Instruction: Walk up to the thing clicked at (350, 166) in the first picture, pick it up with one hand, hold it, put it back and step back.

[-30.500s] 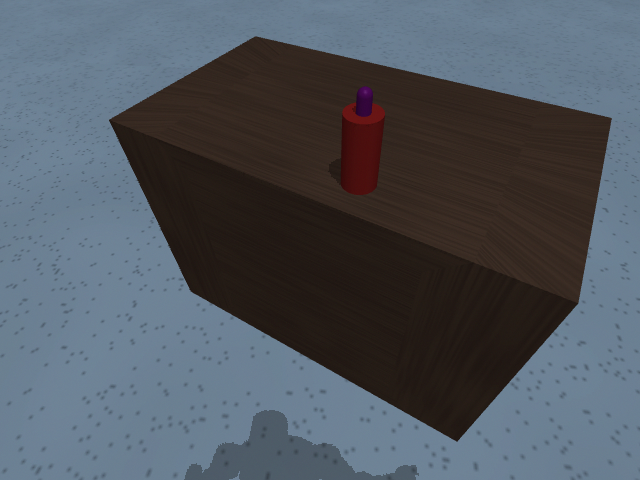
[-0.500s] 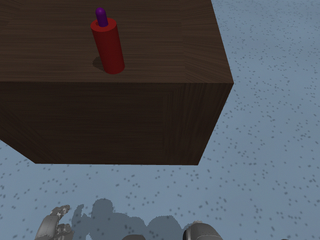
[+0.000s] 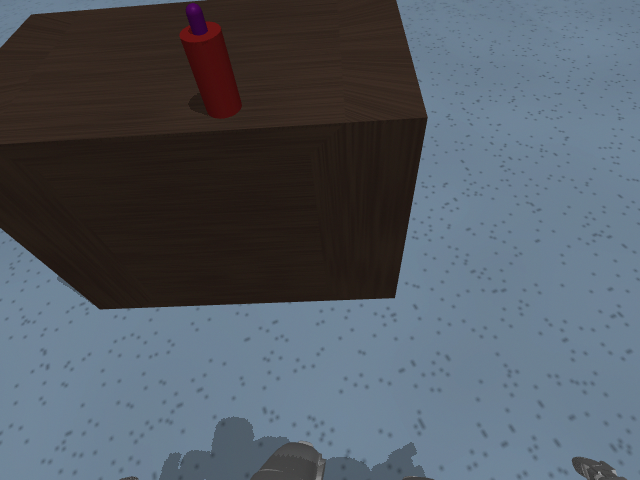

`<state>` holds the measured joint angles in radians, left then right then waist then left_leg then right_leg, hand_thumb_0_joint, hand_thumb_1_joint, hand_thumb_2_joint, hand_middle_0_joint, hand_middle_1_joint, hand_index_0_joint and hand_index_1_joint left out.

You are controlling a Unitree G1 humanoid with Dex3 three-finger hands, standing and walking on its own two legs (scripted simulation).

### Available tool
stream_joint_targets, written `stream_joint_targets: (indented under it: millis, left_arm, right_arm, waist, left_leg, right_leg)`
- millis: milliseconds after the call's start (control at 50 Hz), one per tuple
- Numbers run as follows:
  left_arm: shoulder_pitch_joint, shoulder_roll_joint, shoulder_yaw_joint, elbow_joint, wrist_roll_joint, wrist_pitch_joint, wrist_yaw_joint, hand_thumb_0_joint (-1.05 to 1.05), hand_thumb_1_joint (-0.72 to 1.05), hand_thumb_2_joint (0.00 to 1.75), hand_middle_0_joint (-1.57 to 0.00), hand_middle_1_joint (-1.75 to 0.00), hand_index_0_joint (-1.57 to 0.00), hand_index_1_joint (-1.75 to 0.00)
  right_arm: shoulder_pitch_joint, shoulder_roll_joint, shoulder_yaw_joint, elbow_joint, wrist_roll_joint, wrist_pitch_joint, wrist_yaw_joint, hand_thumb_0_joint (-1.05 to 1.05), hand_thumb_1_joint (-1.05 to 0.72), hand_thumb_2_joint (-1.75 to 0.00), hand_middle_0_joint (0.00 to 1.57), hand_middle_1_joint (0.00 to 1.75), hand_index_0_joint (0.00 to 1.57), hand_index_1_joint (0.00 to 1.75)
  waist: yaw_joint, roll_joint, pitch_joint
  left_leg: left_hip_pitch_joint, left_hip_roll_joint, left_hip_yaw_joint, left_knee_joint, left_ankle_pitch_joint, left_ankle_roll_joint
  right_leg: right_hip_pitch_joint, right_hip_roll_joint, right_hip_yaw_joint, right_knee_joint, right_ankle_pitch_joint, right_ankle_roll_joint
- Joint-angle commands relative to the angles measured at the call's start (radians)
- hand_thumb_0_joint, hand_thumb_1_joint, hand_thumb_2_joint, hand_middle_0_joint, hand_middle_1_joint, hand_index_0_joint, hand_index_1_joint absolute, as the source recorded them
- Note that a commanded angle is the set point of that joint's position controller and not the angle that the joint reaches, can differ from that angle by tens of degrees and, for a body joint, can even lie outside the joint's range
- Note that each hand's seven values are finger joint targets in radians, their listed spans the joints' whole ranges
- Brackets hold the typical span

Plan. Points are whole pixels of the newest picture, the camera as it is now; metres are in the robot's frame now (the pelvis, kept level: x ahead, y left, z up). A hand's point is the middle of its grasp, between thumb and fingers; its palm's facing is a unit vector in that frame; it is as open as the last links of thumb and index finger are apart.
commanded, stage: step back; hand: left
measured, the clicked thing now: (209, 61) +0.79 +0.26 +0.09
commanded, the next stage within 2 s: stand in 1.68 s
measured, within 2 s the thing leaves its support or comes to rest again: neither
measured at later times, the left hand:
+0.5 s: hand out of the picture -0.09 +0.25 -0.15, palm faces -0.02 -0.91 -0.41, open 7.4 cm
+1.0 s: hand out of the picture -0.25 +0.27 -0.15, palm faces +0.08 -0.92 -0.38, open 7.4 cm
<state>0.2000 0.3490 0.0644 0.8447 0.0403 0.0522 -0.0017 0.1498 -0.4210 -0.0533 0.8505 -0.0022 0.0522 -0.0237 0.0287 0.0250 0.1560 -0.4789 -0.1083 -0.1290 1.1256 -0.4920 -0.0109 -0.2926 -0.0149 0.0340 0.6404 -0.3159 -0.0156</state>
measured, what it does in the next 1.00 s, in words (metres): walks backwards: left foot, then right foot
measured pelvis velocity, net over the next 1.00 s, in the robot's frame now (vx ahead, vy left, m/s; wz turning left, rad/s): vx -0.28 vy -0.01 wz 0.07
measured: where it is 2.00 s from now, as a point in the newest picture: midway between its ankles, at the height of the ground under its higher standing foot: outside the picture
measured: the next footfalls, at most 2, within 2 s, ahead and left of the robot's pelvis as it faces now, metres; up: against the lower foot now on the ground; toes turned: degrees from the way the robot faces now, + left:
left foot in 0.14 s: -0.04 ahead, +0.13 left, +0.00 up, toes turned +2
right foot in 0.46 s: -0.21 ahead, -0.13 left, +0.00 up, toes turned +4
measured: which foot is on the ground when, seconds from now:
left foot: up 0.00-0.12, down 0.14-0.48, up 0.50-0.78, down 0.80-1.00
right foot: down 0.00-0.16, up 0.18-0.44, down 0.46-1.00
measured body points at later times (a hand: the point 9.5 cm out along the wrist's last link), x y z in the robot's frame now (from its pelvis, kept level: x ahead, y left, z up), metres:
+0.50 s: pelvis -0.18 -0.02 -0.01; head -0.12 -0.03 +0.43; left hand -0.09 +0.30 -0.12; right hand -0.03 -0.34 -0.13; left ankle -0.08 +0.12 -0.72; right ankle -0.20 -0.14 -0.73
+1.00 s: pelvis -0.28 -0.01 +0.00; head -0.28 +0.00 +0.45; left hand -0.26 +0.32 -0.12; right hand -0.20 -0.31 -0.12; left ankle -0.29 +0.11 -0.73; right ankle -0.25 -0.14 -0.72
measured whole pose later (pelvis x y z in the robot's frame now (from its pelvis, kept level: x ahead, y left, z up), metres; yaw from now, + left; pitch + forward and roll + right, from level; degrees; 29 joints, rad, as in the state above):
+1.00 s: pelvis -0.28 -0.01 +0.00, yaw +4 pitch -3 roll +1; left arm 0.23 0.42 0.07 0.99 0.02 0.03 -0.02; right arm 0.21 -0.35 -0.04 0.99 -0.05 0.01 0.02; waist 0.01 -0.03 0.07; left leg -0.20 -0.01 0.01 0.58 -0.32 0.01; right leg -0.31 -0.01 0.02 0.72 -0.45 -0.01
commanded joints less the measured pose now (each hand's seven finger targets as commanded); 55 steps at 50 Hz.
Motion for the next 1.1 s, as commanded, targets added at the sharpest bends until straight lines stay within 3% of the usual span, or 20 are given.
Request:
stream_joint_targets:
  millis: [0, 100, 140, 160, 180, 240, 340, 420, 440, 460, 480, 540, 660, 760, 800, 820, 880, 1000, 1060, 1080]
  left_arm:
    - [-0.032, 0.267, 0.074, -0.116, 0.006, -0.034, 0.043, 0.00, 0.90, 0.90, -0.20, -0.30, -0.20, -0.30]
    - [-0.079, 0.282, 0.056, -0.135, -0.022, -0.009, 0.034, 0.00, 0.90, 0.90, -0.20, -0.30, -0.20, -0.30]
    - [-0.050, 0.203, 0.034, -0.151, -0.029, -0.007, 0.029, 0.00, 0.90, 0.90, -0.20, -0.30, -0.20, -0.30]
    - [-0.136, 0.242, 0.059, -0.155, -0.023, -0.005, 0.045, 0.00, 0.90, 0.90, -0.20, -0.30, -0.20, -0.30]
    - [-0.143, 0.252, 0.064, -0.133, -0.020, -0.001, 0.048, 0.00, 0.90, 0.90, -0.20, -0.30, -0.20, -0.30]
    - [-0.034, 0.241, 0.063, -0.076, -0.037, 0.000, 0.036, 0.00, 0.90, 0.90, -0.20, -0.30, -0.20, -0.30]
    - [-0.037, 0.209, 0.052, -0.077, -0.022, -0.017, 0.019, 0.00, 0.90, 0.90, -0.20, -0.30, -0.20, -0.30]
    - [0.078, 0.213, 0.054, -0.009, -0.008, -0.042, 0.024, 0.00, 0.90, 0.90, -0.20, -0.30, -0.20, -0.30]
    - [0.077, 0.281, 0.072, -0.008, 0.005, -0.050, 0.026, 0.00, 0.90, 0.90, -0.20, -0.30, -0.20, -0.30]
    - [0.042, 0.386, 0.102, -0.034, 0.002, -0.047, 0.023, 0.00, 0.90, 0.90, -0.20, -0.30, -0.20, -0.30]
    - [-0.010, 0.433, 0.106, -0.058, 0.002, -0.050, 0.027, 0.00, 0.90, 0.90, -0.20, -0.30, -0.20, -0.30]
    - [-0.159, 0.303, 0.069, -0.084, 0.000, -0.052, 0.039, 0.00, 0.90, 0.90, -0.20, -0.30, -0.20, -0.30]
    - [-0.014, 0.315, 0.083, -0.047, 0.011, -0.058, 0.039, 0.00, 0.90, 0.90, -0.20, -0.30, -0.20, -0.30]
    - [-0.046, 0.290, 0.049, -0.033, -0.002, -0.044, 0.021, 0.00, 0.90, 0.90, -0.20, -0.30, -0.20, -0.30]
    - [-0.097, 0.227, 0.032, -0.033, -0.022, -0.046, 0.022, 0.00, 0.90, 0.90, -0.20, -0.30, -0.20, -0.30]
    - [-0.158, 0.291, 0.055, -0.019, -0.011, -0.050, 0.022, 0.00, 0.90, 0.90, -0.20, -0.30, -0.20, -0.30]
    - [-0.039, 0.243, 0.042, 0.040, -0.029, -0.060, -0.002, 0.00, 0.90, 0.90, -0.20, -0.30, -0.20, -0.30]
    - [0.011, 0.217, 0.045, 0.094, -0.009, -0.087, 0.000, 0.00, 0.90, 0.90, -0.20, -0.30, -0.20, -0.30]
    - [0.012, 0.348, 0.067, 0.097, 0.001, -0.112, 0.007, 0.00, 0.90, 0.90, -0.20, -0.30, -0.20, -0.30]
    - [-0.031, 0.336, 0.065, 0.075, -0.004, -0.116, 0.005, 0.00, 0.90, 0.90, -0.20, -0.30, -0.20, -0.30]
  right_arm:
    - [-0.008, -0.148, -0.040, -0.084, -0.009, -0.028, -0.012, 0.00, -0.90, -0.90, 0.20, 0.30, 0.20, 0.30]
    - [0.124, -0.151, -0.059, -0.015, -0.021, -0.036, -0.003, 0.00, -0.90, -0.90, 0.20, 0.30, 0.20, 0.30]
    - [0.063, -0.289, -0.088, -0.044, -0.041, -0.039, 0.002, 0.00, -0.90, -0.90, 0.20, 0.30, 0.20, 0.30]
    - [0.057, -0.348, -0.095, -0.058, -0.035, -0.040, 0.009, 0.00, -0.90, -0.90, 0.20, 0.30, 0.20, 0.30]
    - [0.027, -0.311, -0.092, -0.052, -0.036, -0.043, 0.005, 0.00, -0.90, -0.90, 0.20, 0.30, 0.20, 0.30]
    - [-0.086, -0.224, -0.057, -0.071, -0.034, -0.043, -0.008, 0.00, -0.90, -0.90, 0.20, 0.30, 0.20, 0.30]
    - [-0.019, -0.213, -0.060, -0.069, -0.036, -0.031, -0.006, 0.00, -0.90, -0.90, 0.20, 0.30, 0.20, 0.30]
    - [-0.052, -0.214, -0.050, -0.072, -0.016, -0.003, 0.008, 0.00, -0.90, -0.90, 0.20, 0.30, 0.20, 0.30]
    - [-0.054, -0.166, -0.036, -0.082, -0.012, -0.003, 0.011, 0.00, -0.90, -0.90, 0.20, 0.30, 0.20, 0.30]
    - [-0.068, -0.114, -0.024, -0.107, -0.007, -0.006, 0.003, 0.00, -0.90, -0.90, 0.20, 0.30, 0.20, 0.30]
    - [-0.096, -0.150, -0.047, -0.102, -0.010, 0.003, -0.012, 0.00, -0.90, -0.90, 0.20, 0.30, 0.20, 0.30]
    - [-0.001, -0.170, -0.048, -0.043, 0.004, 0.006, -0.009, 0.00, -0.90, -0.90, 0.20, 0.30, 0.20, 0.30]
    - [-0.043, -0.164, -0.045, -0.052, -0.029, -0.016, 0.009, 0.00, -0.90, -0.90, 0.20, 0.30, 0.20, 0.30]
    - [0.119, -0.164, -0.069, 0.072, -0.032, -0.044, 0.023, 0.00, -0.90, -0.90, 0.20, 0.30, 0.20, 0.30]
    - [0.047, -0.303, -0.081, 0.041, -0.055, -0.055, 0.025, 0.00, -0.90, -0.90, 0.20, 0.30, 0.20, 0.30]
    - [-0.013, -0.304, -0.085, 0.029, -0.044, -0.061, 0.028, 0.00, -0.90, -0.90, 0.20, 0.30, 0.20, 0.30]
    - [-0.087, -0.197, -0.045, 0.027, -0.045, -0.085, 0.016, 0.00, -0.90, -0.90, 0.20, 0.30, 0.20, 0.30]
    - [-0.048, -0.171, -0.044, 0.039, -0.034, -0.060, 0.028, 0.00, -0.90, -0.90, 0.20, 0.30, 0.20, 0.30]
    - [-0.044, -0.128, -0.036, 0.038, -0.026, -0.063, 0.023, 0.00, -0.90, -0.90, 0.20, 0.30, 0.20, 0.30]
    - [-0.009, -0.148, -0.044, 0.055, -0.028, -0.065, 0.025, 0.00, -0.90, -0.90, 0.20, 0.30, 0.20, 0.30]
  waist:
    - [0.030, -0.205, -0.172]
    - [-0.035, -0.180, -0.228]
    - [-0.020, 0.150, -0.228]
    - [-0.079, 0.193, -0.220]
    - [-0.062, 0.126, -0.188]
    - [0.019, 0.093, -0.145]
    - [-0.027, 0.156, -0.179]
    - [0.015, 0.149, -0.283]
    - [0.009, 0.007, -0.250]
    - [0.030, -0.247, -0.193]
    - [0.052, -0.265, -0.143]
    - [-0.051, -0.094, -0.117]
    - [0.055, -0.202, -0.159]
    - [-0.035, -0.120, -0.178]
    - [-0.064, 0.203, -0.118]
    - [-0.069, 0.122, -0.032]
    - [0.005, 0.076, -0.068]
    - [0.004, 0.088, -0.087]
    - [0.014, -0.155, -0.076]
    - [-0.007, -0.113, -0.056]
  left_leg:
    - [-0.034, 0.044, 0.030, -0.186, -0.052, -0.011]
    - [0.263, 0.075, 0.134, -0.707, 0.254, 0.028]
    - [0.392, 0.402, -0.309, -0.763, 0.525, 0.182]
    - [0.222, 0.527, -0.407, -0.779, 0.654, 0.315]
    - [0.163, 0.514, -0.354, -0.772, 0.657, 0.327]
    - [0.172, 0.379, -0.108, -0.701, 0.674, 0.246]
    - [0.330, 0.376, -0.099, -0.641, 0.695, 0.245]
    - [0.274, 0.299, -0.028, -0.519, 0.545, 0.150]
    - [0.078, 0.203, -0.012, -0.422, 0.350, 0.088]
    - [-0.069, 0.023, 0.053, -0.254, -0.039, 0.025]
    - [-0.020, 0.049, -0.043, -0.023, -0.153, 0.006]
    - [0.002, 0.000, -0.073, 0.107, -0.002, 0.002]
    - [-0.049, 0.078, 0.043, -0.223, -0.051, -0.021]
    - [0.398, 0.080, 0.116, -0.754, 0.090, 0.043]
    - [0.248, 0.446, -0.453, -0.941, -0.363, 0.210]
    - [0.050, 0.482, -0.465, -0.981, -0.412, 0.261]
    - [0.160, 0.313, -0.145, -0.845, -0.040, 0.164]
    - [0.120, 0.268, -0.036, -0.710, -0.003, 0.114]
    - [0.032, 0.110, 0.083, -0.357, -0.068, 0.016]
    - [0.052, 0.132, 0.049, -0.324, -0.053, 0.015]
  right_leg:
    - [0.231, -0.231, 0.182, -0.113, 0.591, -0.198]
    - [0.121, -0.198, 0.151, 0.012, 0.472, -0.125]
    - [-0.203, 0.039, 0.001, 0.260, -0.060, -0.008]
    - [-0.139, 0.080, 0.065, 0.456, -0.372, 0.007]
    - [-0.116, 0.086, 0.139, 0.585, -0.348, 0.001]
    - [-0.142, 0.097, 0.130, 0.643, -0.221, 0.004]
    - [-0.087, 0.035, 0.036, 0.215, -0.221, 0.031]
    - [0.159, 0.035, -0.035, -0.261, 0.091, -0.008]
    - [0.218, -0.074, 0.172, -0.246, 0.119, -0.039]
    - [0.132, -0.303, 0.414, -0.297, 0.220, -0.171]
    - [-0.083, -0.437, 0.547, -0.327, 0.262, -0.301]
    - [-0.069, -0.250, 0.194, -0.193, 0.431, -0.193]
    - [0.199, -0.257, 0.245, -0.204, 0.011, -0.190]
    - [-0.073, -0.172, 0.129, -0.088, -0.152, -0.091]
    - [-0.285, 0.003, -0.016, 0.211, -0.282, 0.009]
    - [-0.175, -0.023, 0.077, 0.308, -0.268, 0.006]
    - [-0.102, -0.016, 0.050, 0.226, -0.105, 0.006]
    - [0.194, 0.044, -0.041, -0.267, -0.007, -0.012]
    - [0.097, -0.291, 0.475, -0.404, -0.360, -0.188]
    - [0.059, -0.313, 0.473, -0.400, -0.345, -0.214]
